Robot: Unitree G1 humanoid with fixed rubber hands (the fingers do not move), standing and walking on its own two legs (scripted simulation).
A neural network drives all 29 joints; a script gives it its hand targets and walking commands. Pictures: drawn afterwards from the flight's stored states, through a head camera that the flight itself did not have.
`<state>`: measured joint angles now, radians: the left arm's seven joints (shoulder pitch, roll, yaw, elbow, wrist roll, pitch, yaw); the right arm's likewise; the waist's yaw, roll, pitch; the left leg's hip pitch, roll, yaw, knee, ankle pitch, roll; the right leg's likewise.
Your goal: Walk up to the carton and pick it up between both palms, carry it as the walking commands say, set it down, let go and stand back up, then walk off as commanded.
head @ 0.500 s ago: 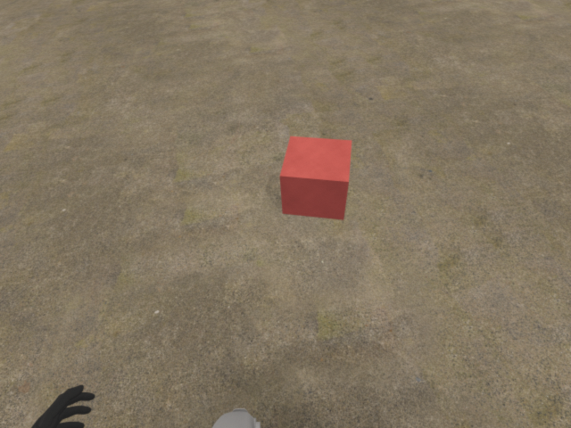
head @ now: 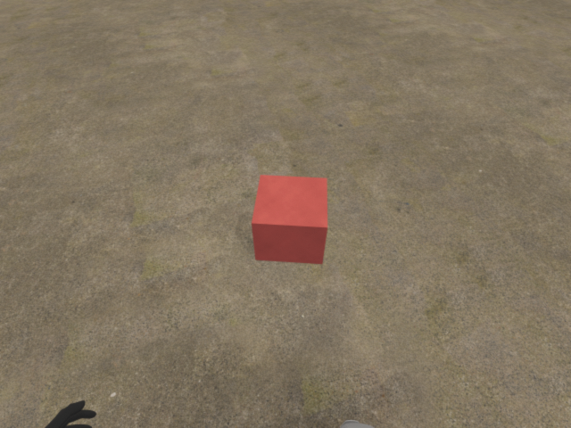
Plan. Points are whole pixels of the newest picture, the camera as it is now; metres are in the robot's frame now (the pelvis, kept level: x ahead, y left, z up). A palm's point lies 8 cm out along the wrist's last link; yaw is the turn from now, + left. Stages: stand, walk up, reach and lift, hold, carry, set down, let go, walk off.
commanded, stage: walk up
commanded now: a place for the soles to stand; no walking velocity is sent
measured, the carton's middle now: (291, 219) +1.04 -0.05 -0.65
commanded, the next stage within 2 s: none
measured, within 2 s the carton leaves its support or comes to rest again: neither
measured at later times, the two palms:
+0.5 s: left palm (75, 362) +0.26 +0.35 -0.10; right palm (493, 319) +0.29 -0.34 -0.06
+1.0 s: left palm (88, 287) +0.39 +0.36 -0.08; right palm (438, 232) +0.49 -0.32 -0.08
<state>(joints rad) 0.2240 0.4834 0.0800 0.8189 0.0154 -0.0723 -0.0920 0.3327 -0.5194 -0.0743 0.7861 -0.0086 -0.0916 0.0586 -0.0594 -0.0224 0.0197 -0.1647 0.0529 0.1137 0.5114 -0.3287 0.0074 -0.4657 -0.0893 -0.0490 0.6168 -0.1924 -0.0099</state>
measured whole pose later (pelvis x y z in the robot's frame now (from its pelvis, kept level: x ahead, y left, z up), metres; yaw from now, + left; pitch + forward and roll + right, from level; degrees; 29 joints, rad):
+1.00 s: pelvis +0.36 +0.01 -0.02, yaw +2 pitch -2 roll +0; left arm 0.37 0.52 0.08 0.75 0.01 -0.08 -0.04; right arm 0.26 -0.49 -0.07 0.76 -0.02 -0.09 0.06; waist 0.05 0.00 0.05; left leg -0.41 0.03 0.06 0.64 -0.22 0.03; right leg -0.31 -0.08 -0.06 0.78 -0.43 -0.03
